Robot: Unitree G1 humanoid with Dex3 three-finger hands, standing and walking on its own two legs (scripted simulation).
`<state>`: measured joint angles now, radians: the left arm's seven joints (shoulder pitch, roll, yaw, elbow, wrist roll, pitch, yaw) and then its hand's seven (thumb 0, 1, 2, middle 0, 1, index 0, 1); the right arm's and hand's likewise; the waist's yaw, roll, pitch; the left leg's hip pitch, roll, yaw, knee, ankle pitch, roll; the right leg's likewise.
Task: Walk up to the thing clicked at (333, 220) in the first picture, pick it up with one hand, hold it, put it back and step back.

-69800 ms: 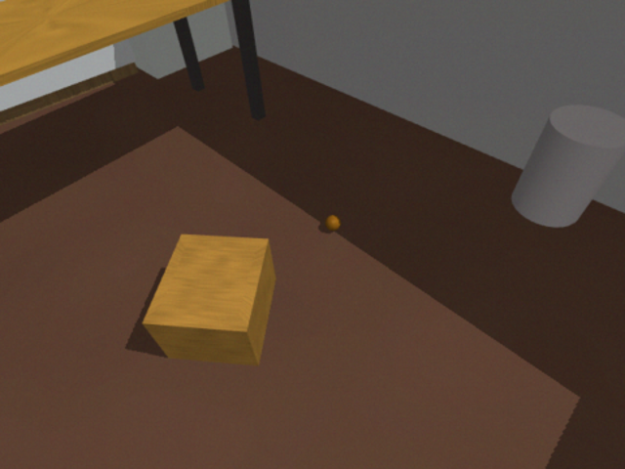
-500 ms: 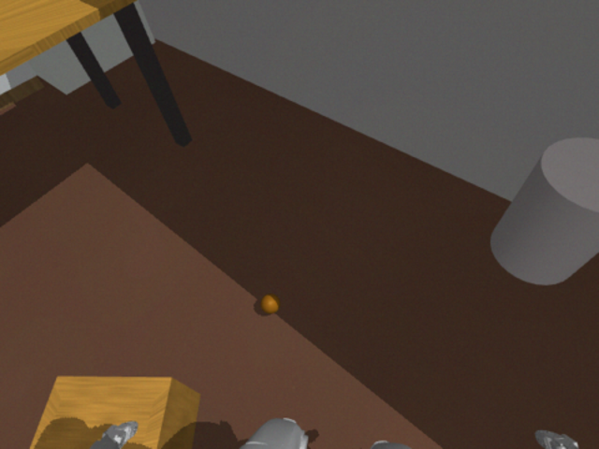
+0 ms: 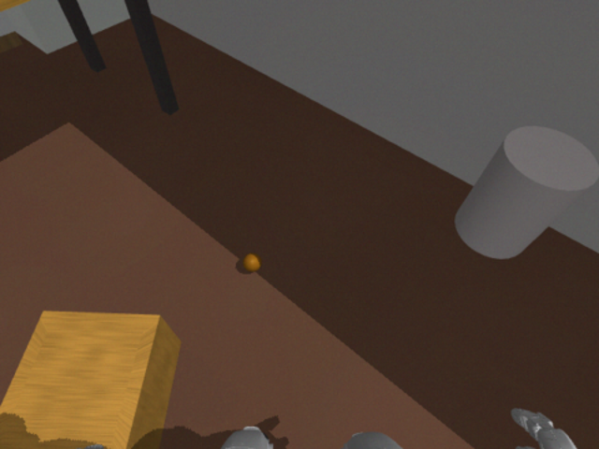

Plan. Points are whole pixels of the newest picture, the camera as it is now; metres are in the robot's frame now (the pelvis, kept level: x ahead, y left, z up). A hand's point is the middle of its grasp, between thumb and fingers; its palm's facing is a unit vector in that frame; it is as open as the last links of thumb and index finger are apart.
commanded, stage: step back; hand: left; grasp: from above
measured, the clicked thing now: (252, 262) +0.75 +0.20 -0.73
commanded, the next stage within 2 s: stand in 2.00 s
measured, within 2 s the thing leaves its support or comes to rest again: neither
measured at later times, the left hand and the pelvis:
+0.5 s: hand out of the picture -0.04 +0.25 -0.15, palm faces +0.05 -0.91 -0.42, open 7.3 cm; pelvis -0.18 -0.03 -0.01, yaw +3 degrees
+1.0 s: hand out of the picture -0.29 +0.20 -0.13, palm faces +0.02 -0.89 -0.45, open 7.3 cm; pelvis -0.34 -0.08 +0.00, yaw +1 degrees
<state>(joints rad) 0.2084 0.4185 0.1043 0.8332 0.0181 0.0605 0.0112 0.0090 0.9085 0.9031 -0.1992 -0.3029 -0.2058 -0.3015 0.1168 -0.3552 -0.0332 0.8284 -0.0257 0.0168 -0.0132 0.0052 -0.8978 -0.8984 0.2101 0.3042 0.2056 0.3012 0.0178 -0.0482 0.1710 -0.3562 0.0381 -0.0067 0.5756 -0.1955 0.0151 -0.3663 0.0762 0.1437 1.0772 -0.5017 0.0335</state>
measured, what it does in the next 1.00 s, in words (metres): walks backwards: right foot, then left foot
